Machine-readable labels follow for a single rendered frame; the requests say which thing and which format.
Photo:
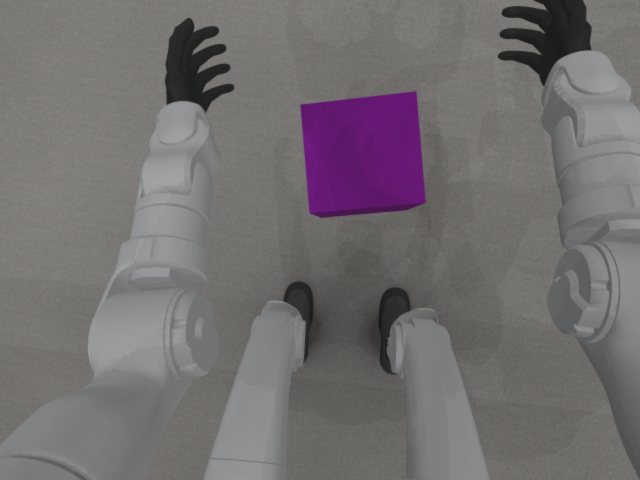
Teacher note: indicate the robot left hand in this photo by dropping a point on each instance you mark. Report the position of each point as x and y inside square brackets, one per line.
[183, 82]

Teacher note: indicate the robot right hand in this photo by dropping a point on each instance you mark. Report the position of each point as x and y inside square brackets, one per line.
[566, 31]

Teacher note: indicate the left robot forearm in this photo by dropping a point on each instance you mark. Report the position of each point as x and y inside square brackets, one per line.
[166, 249]

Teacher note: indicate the robot left shin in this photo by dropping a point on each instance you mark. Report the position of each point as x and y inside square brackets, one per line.
[277, 306]

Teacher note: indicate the robot right upper arm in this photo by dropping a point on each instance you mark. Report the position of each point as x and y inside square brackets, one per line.
[595, 297]

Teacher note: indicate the right robot forearm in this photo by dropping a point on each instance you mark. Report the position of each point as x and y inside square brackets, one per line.
[595, 134]

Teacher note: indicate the robot left upper arm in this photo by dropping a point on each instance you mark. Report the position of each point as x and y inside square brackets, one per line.
[146, 348]

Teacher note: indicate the robot right foot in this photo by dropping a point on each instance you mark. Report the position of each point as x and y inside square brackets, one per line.
[394, 303]

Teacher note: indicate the carton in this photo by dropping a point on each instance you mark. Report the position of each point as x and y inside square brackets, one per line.
[363, 155]

